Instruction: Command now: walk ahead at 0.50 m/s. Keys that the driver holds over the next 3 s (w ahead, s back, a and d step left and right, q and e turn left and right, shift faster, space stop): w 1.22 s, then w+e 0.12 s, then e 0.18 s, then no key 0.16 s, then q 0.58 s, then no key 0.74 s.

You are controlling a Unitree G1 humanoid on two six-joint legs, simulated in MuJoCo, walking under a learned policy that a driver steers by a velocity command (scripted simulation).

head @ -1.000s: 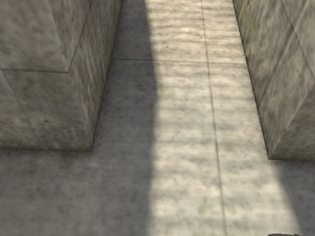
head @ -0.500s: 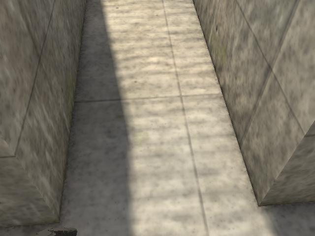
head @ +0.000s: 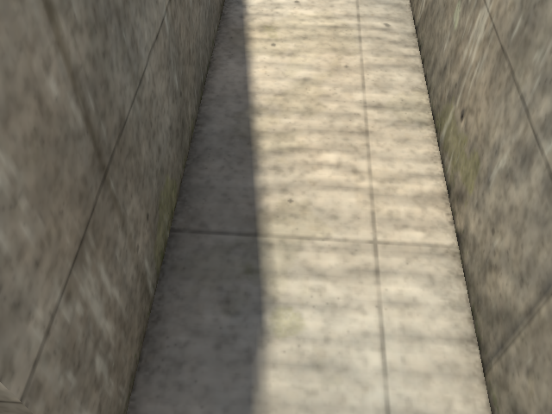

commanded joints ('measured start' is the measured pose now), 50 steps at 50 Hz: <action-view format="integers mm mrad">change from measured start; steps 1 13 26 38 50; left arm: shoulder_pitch -11 -117 -131 -79 -20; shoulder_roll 209 127 196 202 237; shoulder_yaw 43 11 29 24 47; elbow -31 -147 -117 -117 -76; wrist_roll -6 12 9 29 -8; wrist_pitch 8 27 -32 -29 -3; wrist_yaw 13 -5 -38 6 14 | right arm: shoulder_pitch -5 159 251 158 37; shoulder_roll -148 -194 -220 -142 -181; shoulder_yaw -41 -39 -52 -29 -30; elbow -59 -34 34 -52 -90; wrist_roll -6 -38 -2 -29 -14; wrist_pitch -30 -24 21 -12 -42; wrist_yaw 14 -31 -39 -29 -3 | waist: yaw -73 -49 -1 -60 -88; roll -93 66 80 -100 -135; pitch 8 22 -75 11 11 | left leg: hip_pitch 104 299 521 -106 129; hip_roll -52 143 116 54 -53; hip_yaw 51 -170 -33 -53 6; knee -38 -436 -94 464 -49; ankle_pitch -51 -65 209 -171 -45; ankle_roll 40 225 119 -48 15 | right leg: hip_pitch -5 -617 -284 -245 -27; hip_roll -288 -156 -50 -277 -289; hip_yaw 128 146 18 303 152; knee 65 767 240 -111 37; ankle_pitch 534 107 208 235 590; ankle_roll -138 56 -19 -214 -114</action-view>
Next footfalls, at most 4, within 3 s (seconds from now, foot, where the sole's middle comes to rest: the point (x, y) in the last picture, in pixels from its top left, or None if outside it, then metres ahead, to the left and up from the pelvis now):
0.06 left None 0.20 0.13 -0.77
0.54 right None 0.45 -0.13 -0.77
1.04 left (257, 315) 0.73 0.12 -0.77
1.54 right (345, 238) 1.00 -0.11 -0.77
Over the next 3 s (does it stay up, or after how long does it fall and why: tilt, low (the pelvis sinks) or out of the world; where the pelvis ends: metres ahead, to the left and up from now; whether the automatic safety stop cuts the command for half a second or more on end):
stays up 1.06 -0.02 0.00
